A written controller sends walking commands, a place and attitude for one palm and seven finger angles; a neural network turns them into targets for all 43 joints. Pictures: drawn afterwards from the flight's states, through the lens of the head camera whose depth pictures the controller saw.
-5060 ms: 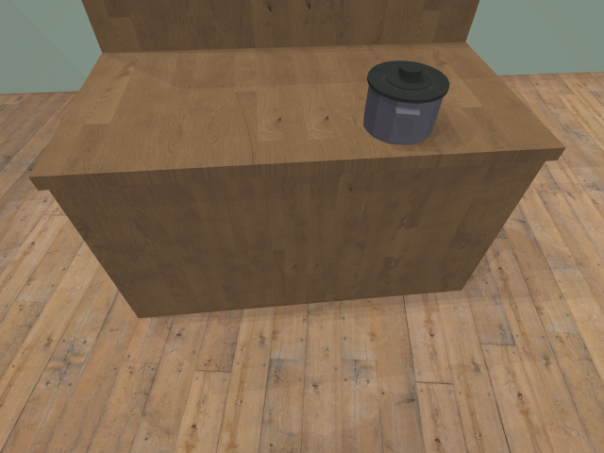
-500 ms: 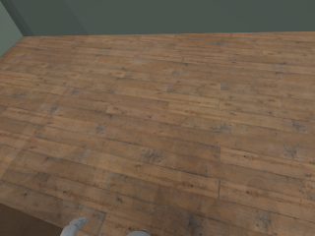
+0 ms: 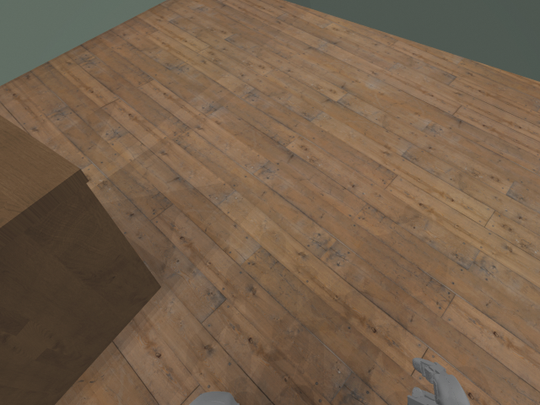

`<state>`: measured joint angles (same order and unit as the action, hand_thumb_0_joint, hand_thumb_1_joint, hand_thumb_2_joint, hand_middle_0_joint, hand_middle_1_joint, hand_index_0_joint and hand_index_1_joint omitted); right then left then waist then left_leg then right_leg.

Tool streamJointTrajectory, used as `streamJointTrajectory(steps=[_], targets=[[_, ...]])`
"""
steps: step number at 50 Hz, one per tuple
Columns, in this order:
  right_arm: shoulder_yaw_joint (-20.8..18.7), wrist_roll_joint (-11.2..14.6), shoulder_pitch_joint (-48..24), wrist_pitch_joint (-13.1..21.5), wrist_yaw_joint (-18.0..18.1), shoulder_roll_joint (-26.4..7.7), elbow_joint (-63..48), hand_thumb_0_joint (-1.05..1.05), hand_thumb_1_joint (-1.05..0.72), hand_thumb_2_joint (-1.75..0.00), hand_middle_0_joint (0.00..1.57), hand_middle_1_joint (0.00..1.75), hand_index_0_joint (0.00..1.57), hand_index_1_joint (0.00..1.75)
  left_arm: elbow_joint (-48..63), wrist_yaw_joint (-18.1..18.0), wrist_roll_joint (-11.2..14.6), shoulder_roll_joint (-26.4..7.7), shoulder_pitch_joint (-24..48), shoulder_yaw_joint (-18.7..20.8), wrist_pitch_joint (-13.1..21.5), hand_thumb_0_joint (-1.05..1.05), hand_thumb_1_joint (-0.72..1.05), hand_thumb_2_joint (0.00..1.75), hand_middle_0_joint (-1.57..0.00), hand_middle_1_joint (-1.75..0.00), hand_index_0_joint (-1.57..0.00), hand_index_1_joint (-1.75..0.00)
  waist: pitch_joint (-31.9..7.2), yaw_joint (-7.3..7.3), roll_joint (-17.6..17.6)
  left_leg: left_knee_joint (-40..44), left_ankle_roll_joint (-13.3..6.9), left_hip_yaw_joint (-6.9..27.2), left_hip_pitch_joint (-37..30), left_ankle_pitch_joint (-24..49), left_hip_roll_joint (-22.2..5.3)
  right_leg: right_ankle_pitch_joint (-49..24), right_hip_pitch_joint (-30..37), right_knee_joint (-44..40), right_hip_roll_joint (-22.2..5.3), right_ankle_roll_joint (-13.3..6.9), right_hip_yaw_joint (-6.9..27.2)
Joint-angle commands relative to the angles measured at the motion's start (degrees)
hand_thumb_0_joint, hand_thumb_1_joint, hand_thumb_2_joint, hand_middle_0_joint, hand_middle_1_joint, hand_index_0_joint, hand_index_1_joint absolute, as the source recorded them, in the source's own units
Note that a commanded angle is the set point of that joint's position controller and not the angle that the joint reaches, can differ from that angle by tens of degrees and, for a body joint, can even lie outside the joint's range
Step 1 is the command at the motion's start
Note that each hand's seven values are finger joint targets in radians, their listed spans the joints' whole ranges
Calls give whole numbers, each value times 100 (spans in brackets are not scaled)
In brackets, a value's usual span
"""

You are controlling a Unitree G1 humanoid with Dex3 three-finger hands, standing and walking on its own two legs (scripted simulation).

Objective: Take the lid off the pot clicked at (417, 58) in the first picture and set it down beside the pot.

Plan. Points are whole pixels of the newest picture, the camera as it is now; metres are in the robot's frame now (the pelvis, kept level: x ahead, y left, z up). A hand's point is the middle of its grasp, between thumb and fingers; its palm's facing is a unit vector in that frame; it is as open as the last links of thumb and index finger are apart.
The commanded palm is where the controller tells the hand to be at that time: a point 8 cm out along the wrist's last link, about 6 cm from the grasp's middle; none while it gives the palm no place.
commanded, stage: turn to face it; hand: left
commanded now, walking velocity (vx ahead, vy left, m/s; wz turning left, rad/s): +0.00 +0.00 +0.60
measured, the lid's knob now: out of the picture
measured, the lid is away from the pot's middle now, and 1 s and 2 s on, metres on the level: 0.00 0.00 0.00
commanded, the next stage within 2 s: take the last steps up to it in 1.76 s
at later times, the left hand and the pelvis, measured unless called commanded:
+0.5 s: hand out of the picture +0.09 +0.24 -0.14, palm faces +0.25 -0.92 -0.29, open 7.4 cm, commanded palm none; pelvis +0.00 +0.00 +0.01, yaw +16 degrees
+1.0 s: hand out of the picture -0.11 +0.17 -0.16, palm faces +0.59 -0.76 -0.27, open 7.4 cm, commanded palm none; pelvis -0.02 -0.02 +0.00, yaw +36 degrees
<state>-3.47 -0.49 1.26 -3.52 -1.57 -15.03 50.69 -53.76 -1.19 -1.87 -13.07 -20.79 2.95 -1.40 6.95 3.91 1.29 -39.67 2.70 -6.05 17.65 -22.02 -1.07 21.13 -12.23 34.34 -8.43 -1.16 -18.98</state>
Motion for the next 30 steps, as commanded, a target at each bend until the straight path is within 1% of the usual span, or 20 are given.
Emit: streamJointTrajectory(steps=[1,2,3,4,5,6,7,8,11,14,17,19,22,24,25,26,27,28,29,30], targets=[[-358,-62,1199,287,101,-1440,-215,0,-90,-90,20,30,20,30,632,48,152,-759,247,250,104,0,90,90,-20,-30,-20,-30,-1646,-840,-1414,1844,-1087,2311,-2830,3813,-1858,438,-1838,2288,-216,588,649],[-405,44,1532,227,132,-1699,-90,0,-90,-90,20,30,20,30,824,21,106,-739,709,161,41,0,90,90,-20,-30,-20,-30,-1614,-954,-1559,1682,-1605,2666,-2703,5475,-2385,1628,-2379,3015,33,671,1290],[-347,9,1363,198,135,-1555,-97,0,-90,-90,20,30,20,30,871,-2,83,-848,720,203,-14,0,90,90,-20,-30,-20,-30,-1357,-794,-965,1698,-1738,2197,-2177,4713,-2405,1487,-2387,3314,-107,637,1576],[-296,-10,1092,232,188,-1274,-159,0,-90,-90,20,30,20,30,757,-20,52,-786,894,229,-54,0,90,90,-20,-30,-20,-30,-1030,-758,-1177,1883,-1532,2191,-1590,4197,-1915,1061,-2346,3361,-87,676,1757],[-253,-23,660,228,217,-1154,-265,0,-90,-90,20,30,20,30,635,-4,63,-845,816,262,-75,0,90,90,-20,-30,-20,-30,-740,-526,-1104,1933,-1381,2001,-1269,3826,-1618,646,-2286,3424,-61,698,1873],[-214,-12,454,248,214,-1063,-332,0,-90,-90,20,30,20,30,553,25,57,-860,709,269,-80,0,90,90,-20,-30,-20,-30,-603,-417,-1015,1993,-1220,1766,-1010,3623,-1352,285,-2151,3441,-1,707,1900],[-189,-1,408,279,204,-1014,-355,0,-90,-90,20,30,20,30,480,53,52,-867,571,276,-70,0,90,90,-20,-30,-20,-30,-682,-317,-952,2038,-1111,1644,-969,3503,-1169,34,-2044,3448,42,732,1860],[-193,5,455,297,198,-991,-356,0,-90,-90,20,30,20,30,441,53,53,-833,537,277,-74,0,90,90,-20,-30,-20,-30,-651,-305,-862,2073,-1046,1583,-919,3519,-1058,-122,-1990,3417,99,759,1860],[-213,10,671,311,196,-975,-302,0,-90,-90,20,30,20,30,486,16,60,-806,604,270,-83,0,90,90,-20,-30,-20,-30,-785,-322,-852,2107,-1109,1774,-1009,3292,-991,-216,-1932,3108,175,813,1942],[-252,-12,911,289,191,-989,-260,0,-90,-90,20,30,20,30,637,-10,75,-766,959,248,-78,0,90,90,-20,-30,-20,-30,-727,-434,-807,2128,-1220,2158,-956,2879,-1007,-105,-1903,2669,259,837,1994],[-294,-42,1169,278,203,-1007,-203,0,-90,-90,20,30,20,30,840,-18,94,-729,1367,231,-46,0,90,90,-20,-30,-20,-30,-824,-574,-848,2018,-1349,2609,-1146,2917,-1070,198,-1877,2095,382,812,2039],[-326,-63,1222,261,207,-1031,-185,0,-90,-90,20,30,20,30,940,-25,120,-659,1508,207,-36,0,90,90,-20,-30,-20,-30,-889,-607,-974,1926,-1366,2758,-1091,2927,-1063,329,-1682,1714,482,773,2045],[-351,-72,1201,236,213,-1051,-189,0,-90,-90,20,30,20,30,983,-38,153,-628,1481,172,5,0,90,90,-20,-30,-20,-30,-1033,-576,-1029,1696,-1315,2993,-905,3391,-953,405,-1050,912,719,672,1990],[-365,-59,1106,219,213,-1038,-204,0,-90,-90,20,30,20,30,940,-57,193,-622,1218,179,37,0,90,90,-20,-30,-20,-30,-1176,-451,-1090,1496,-1203,3086,-644,3464,-851,49,-408,183,839,600,1970],[-360,-31,1020,209,206,-992,-223,0,-90,-90,20,30,20,30,887,-71,205,-680,990,196,70,0,90,90,-20,-30,-20,-30,-1270,-320,-943,1300,-1048,3053,-350,3173,-707,-460,157,-502,821,581,1953],[-343,16,1017,207,190,-843,-226,0,-90,-90,20,30,20,30,837,-90,192,-816,789,232,125,0,90,90,-20,-30,-20,-30,-1339,-219,-601,1002,-770,2866,189,2401,-454,-1023,934,-1349,555,536,2111],[-289,85,1164,215,155,-449,-261,0,-90,-90,20,30,20,30,836,-138,114,-1300,712,321,182,0,90,90,-20,-30,-20,-30,-1453,-185,895,38,-317,2061,1407,433,118,-1190,2023,-1916,-793,179,3299],[-280,16,1145,213,177,-412,-381,0,-90,-90,20,30,20,30,881,-148,78,-1567,670,342,161,0,90,90,-20,-30,-20,-30,-1271,-152,1585,-1334,30,1078,1906,-1335,616,-1989,1575,-1879,-2053,-525,4254],[-330,-61,1131,179,163,-619,-337,0,-90,-90,20,30,20,30,924,-148,106,-1420,788,281,137,0,90,90,-20,-30,-20,-30,-1060,-240,843,-2311,-23,1267,1689,-1174,316,-2125,804,-1750,-1949,-757,3757],[-344,-81,1275,96,123,-631,-112,0,-90,-90,20,30,20,30,952,-152,135,-1046,1132,232,204,0,90,90,-20,-30,-20,-30,-870,-454,1056,-2722,2,1406,1607,-720,149,-1975,431,-1867,-1498,-557,3315]])
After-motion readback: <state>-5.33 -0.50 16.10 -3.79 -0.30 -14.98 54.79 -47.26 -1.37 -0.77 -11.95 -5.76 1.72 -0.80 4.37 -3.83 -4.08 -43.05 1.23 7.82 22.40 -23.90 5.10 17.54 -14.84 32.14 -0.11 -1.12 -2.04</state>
